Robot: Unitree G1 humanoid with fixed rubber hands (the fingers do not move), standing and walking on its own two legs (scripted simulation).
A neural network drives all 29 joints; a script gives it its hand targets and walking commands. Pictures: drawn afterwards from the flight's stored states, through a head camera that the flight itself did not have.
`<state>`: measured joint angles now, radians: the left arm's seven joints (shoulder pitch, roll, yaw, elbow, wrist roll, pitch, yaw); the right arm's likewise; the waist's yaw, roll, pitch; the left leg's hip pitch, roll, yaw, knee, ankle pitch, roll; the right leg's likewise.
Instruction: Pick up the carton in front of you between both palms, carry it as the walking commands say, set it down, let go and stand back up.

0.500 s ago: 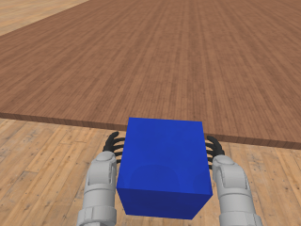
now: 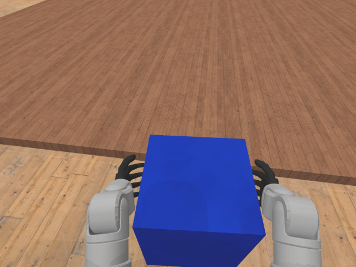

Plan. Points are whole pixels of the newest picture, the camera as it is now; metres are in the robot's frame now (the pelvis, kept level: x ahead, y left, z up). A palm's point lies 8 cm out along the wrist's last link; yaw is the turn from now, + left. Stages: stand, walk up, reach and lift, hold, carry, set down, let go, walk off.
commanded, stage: carry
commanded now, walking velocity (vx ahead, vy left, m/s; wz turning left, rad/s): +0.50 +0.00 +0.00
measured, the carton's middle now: (193, 205) +0.27 +0.00 +0.02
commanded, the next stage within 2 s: none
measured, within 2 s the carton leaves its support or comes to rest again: neither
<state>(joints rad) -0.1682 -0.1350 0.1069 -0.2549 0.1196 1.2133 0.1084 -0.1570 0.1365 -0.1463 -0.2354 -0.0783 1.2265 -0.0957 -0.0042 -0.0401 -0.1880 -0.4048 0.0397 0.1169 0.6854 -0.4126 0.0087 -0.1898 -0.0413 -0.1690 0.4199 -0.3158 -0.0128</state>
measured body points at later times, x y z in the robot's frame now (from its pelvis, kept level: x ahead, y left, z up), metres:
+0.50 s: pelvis +0.30 -0.01 +0.00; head +0.30 +0.02 +0.45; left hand +0.57 +0.16 +0.06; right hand +0.59 -0.14 +0.07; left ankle +0.26 +0.09 -0.71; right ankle +0.21 -0.10 -0.74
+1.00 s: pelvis +0.66 +0.02 -0.03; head +0.69 +0.03 +0.42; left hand +1.04 +0.15 +0.12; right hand +1.03 -0.15 +0.13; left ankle +0.44 +0.10 -0.69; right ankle +0.78 -0.04 -0.74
